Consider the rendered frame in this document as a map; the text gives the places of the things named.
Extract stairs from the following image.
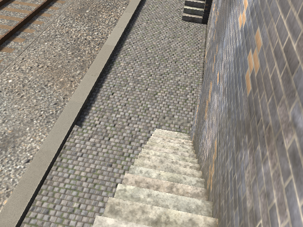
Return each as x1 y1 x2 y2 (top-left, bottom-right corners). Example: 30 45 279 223
182 0 205 24
93 129 219 227

